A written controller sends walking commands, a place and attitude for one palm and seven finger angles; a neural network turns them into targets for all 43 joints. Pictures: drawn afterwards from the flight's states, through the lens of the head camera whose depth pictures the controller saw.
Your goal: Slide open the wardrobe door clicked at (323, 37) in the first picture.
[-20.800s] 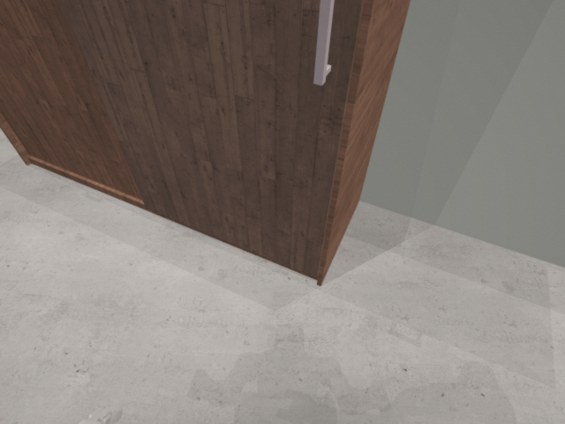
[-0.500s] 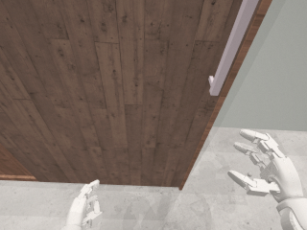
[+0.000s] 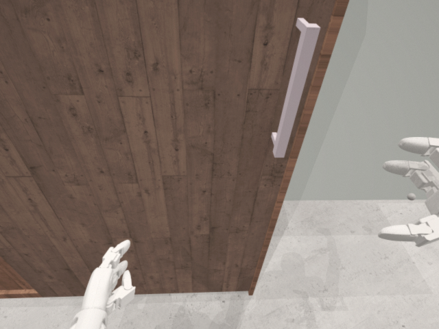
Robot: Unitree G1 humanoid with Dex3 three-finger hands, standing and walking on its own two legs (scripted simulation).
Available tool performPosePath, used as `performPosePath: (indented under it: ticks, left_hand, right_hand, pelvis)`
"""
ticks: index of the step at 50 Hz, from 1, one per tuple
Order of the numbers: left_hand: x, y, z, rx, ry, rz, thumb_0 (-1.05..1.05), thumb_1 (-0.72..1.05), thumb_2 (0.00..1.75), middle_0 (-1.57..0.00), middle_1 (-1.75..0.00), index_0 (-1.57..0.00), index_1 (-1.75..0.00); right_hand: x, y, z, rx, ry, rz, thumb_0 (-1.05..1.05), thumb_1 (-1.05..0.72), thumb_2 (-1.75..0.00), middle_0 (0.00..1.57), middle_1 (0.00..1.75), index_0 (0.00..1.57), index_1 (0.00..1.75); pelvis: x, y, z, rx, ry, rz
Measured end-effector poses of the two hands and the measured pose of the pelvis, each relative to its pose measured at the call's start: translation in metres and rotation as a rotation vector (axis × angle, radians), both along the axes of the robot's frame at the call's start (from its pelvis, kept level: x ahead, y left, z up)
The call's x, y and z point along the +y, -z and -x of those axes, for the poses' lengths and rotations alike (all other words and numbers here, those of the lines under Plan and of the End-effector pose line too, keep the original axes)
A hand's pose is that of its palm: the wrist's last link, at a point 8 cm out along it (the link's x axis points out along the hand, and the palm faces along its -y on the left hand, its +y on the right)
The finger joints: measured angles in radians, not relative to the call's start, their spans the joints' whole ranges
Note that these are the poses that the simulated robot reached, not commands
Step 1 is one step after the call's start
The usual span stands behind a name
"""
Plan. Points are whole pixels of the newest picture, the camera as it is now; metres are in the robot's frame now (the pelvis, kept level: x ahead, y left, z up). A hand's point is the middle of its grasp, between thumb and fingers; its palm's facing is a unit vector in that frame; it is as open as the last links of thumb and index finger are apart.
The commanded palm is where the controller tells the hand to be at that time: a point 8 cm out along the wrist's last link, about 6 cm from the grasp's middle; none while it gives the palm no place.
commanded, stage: raise the hand with hooked fingers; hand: right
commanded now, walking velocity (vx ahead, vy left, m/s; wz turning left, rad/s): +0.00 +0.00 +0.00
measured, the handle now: (289, 95) +0.45 -0.12 +0.25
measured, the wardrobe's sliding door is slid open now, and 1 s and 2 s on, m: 0.00 0.00 0.00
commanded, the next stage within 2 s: move the hooked fingers beside the handle in 0.86 s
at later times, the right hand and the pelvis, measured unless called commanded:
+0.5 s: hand out of the picture +0.28 -0.29 +0.27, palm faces +0.11 +0.98 -0.15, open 14.0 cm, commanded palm +0.22 -0.32 +0.28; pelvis -0.01 +0.00 +0.00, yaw -1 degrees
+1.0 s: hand (424, 157) +0.27 -0.26 +0.26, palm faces +0.02 +0.99 -0.14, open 14.0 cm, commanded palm +0.23 -0.31 +0.28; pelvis -0.01 +0.00 +0.00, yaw +0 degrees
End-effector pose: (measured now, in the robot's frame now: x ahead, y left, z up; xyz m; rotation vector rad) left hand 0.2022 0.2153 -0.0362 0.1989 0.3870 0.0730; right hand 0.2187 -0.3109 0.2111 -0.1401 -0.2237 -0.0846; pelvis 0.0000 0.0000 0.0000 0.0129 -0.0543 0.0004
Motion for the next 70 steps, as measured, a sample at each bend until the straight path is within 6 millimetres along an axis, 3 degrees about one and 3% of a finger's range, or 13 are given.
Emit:
performPosePath:
  ticks: [10, 20, 24, 29, 33, 38, 44, 50, 54, 58, 63, 67, 70]
  left_hand:
    - [-0.022, 0.011, -0.003, 0.070, 0.064, 0.053, 0.01, 0.90, 0.90, -0.21, -0.30, -0.21, -0.30]
    - [-0.009, 0.019, 0.011, 0.133, 0.049, 0.038, 0.01, 0.90, 0.90, -0.21, -0.30, -0.21, -0.30]
    - [0.004, 0.023, 0.015, 0.152, 0.024, 0.038, 0.01, 0.90, 0.90, -0.21, -0.30, -0.21, -0.30]
    - [0.015, 0.022, 0.019, 0.152, -0.011, 0.026, 0.01, 0.90, 0.90, -0.20, -0.30, -0.21, -0.30]
    - [0.015, 0.012, 0.017, 0.113, -0.019, 0.015, 0.01, 0.90, 0.90, -0.20, -0.30, -0.20, -0.30]
    - [0.011, 0.009, 0.011, 0.094, 0.003, 0.024, 0.01, 0.90, 0.90, -0.20, -0.30, -0.20, -0.30]
    - [0.006, 0.018, 0.006, 0.116, 0.023, 0.043, 0.01, 0.90, 0.90, -0.20, -0.30, -0.21, -0.30]
    - [0.001, 0.015, 0.006, 0.108, 0.019, 0.047, 0.01, 0.90, 0.90, -0.20, -0.30, -0.21, -0.30]
    - [0.000, 0.012, 0.005, 0.094, 0.027, 0.046, 0.01, 0.90, 0.90, -0.20, -0.30, -0.21, -0.30]
    - [0.000, 0.015, 0.004, 0.105, 0.035, 0.046, 0.01, 0.90, 0.90, -0.20, -0.30, -0.21, -0.30]
    - [0.001, 0.019, 0.005, 0.128, 0.032, 0.034, 0.01, 0.90, 0.90, -0.20, -0.30, -0.21, -0.30]
    - [0.000, 0.018, 0.006, 0.125, 0.022, 0.033, 0.01, 0.90, 0.90, -0.20, -0.30, -0.21, -0.30]
    - [-0.001, 0.016, 0.007, 0.120, 0.011, 0.046, 0.01, 0.90, 0.90, -0.20, -0.30, -0.21, -0.30]
  right_hand:
    - [-0.007, -0.020, -0.017, 0.148, -0.007, 0.013, 0.00, 0.48, -0.31, 0.30, 1.19, 0.30, 1.19]
    - [-0.033, -0.087, -0.020, 0.003, 0.049, 0.012, -0.01, 0.50, -0.30, 0.31, 1.20, 0.30, 1.20]
    - [-0.036, -0.072, -0.033, 0.130, 0.053, 0.003, 0.00, 0.50, -0.30, 0.30, 1.20, 0.30, 1.20]
    - [-0.008, -0.040, -0.036, 0.198, -0.059, -0.001, -0.01, 0.50, -0.30, 0.30, 1.20, 0.29, 1.20]
    - [0.003, -0.054, -0.025, 0.048, -0.081, 0.013, -0.01, 0.50, -0.30, 0.30, 1.20, 0.30, 1.20]
    - [-0.024, -0.076, -0.021, -0.006, 0.045, -0.029, -0.01, 0.50, -0.30, 0.31, 1.20, 0.31, 1.20]
    - [-0.023, -0.057, -0.031, 0.177, 0.057, 0.008, -0.01, 0.50, -0.30, 0.30, 1.20, 0.30, 1.20]
    - [0.000, -0.058, -0.025, 0.080, -0.073, 0.010, -0.01, 0.50, -0.30, 0.30, 1.20, 0.30, 1.20]
    - [-0.013, -0.070, -0.021, 0.010, -0.013, -0.017, -0.01, 0.50, -0.30, 0.31, 1.20, 0.30, 1.20]
    - [-0.022, -0.063, -0.028, 0.096, 0.046, -0.036, -0.01, 0.51, -0.30, 0.31, 1.20, 0.30, 1.20]
    - [-0.003, -0.046, -0.042, 0.172, -0.014, -0.007, -0.01, 0.51, -0.30, 0.30, 1.20, 0.30, 1.20]
    - [0.021, -0.054, -0.050, 0.075, -0.096, -0.009, -0.01, 0.50, -0.30, 0.30, 1.20, 0.30, 1.20]
    - [0.023, -0.064, -0.056, 0.030, -0.090, -0.030, -0.01, 0.50, -0.30, 0.31, 1.20, 0.30, 1.20]
  pelvis:
    - [-0.002, -0.003, 0.006, -0.009, 0.011, 0.005]
    - [0.002, -0.005, 0.006, -0.013, 0.015, 0.007]
    - [0.002, -0.004, 0.011, 0.005, 0.014, 0.009]
    - [0.002, -0.003, 0.011, 0.004, -0.001, 0.010]
    - [0.004, -0.003, 0.006, -0.010, -0.009, 0.008]
    - [0.007, -0.003, 0.006, -0.018, 0.000, 0.006]
    - [0.004, -0.003, 0.011, 0.001, 0.012, 0.010]
    - [0.004, -0.003, 0.006, -0.006, 0.002, 0.009]
    - [0.006, -0.003, 0.004, -0.014, 0.001, 0.007]
    - [0.005, -0.002, 0.007, -0.010, 0.011, 0.008]
    - [0.003, -0.003, 0.009, -0.002, 0.018, 0.010]
    - [0.002, -0.003, 0.007, -0.004, 0.011, 0.012]
    - [0.004, -0.004, 0.003, -0.002, 0.003, 0.013]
